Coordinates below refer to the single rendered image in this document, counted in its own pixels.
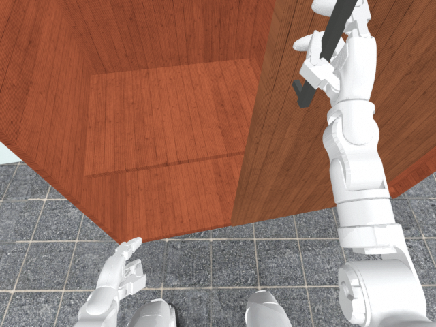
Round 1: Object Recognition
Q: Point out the robot left hand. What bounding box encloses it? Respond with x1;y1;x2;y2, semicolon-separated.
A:
96;237;146;301

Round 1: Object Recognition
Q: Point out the left robot forearm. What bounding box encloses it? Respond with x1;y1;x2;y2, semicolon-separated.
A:
73;287;119;327

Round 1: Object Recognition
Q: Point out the robot right hand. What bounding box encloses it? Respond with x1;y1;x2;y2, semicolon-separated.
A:
293;0;377;107

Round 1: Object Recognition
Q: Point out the robot right thigh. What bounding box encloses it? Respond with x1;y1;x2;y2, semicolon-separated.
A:
245;291;292;327

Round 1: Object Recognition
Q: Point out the handle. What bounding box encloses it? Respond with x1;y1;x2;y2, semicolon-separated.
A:
292;0;358;108

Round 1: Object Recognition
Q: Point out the wardrobe door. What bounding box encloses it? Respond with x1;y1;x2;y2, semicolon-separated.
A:
387;147;436;188
231;0;436;227

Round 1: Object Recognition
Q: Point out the right robot forearm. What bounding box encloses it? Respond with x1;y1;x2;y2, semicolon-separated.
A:
322;99;426;313

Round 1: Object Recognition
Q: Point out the right robot upper arm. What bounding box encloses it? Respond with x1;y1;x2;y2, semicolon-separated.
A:
338;259;436;327

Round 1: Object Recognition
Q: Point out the left robot shin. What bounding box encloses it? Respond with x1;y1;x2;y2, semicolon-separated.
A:
151;298;167;304

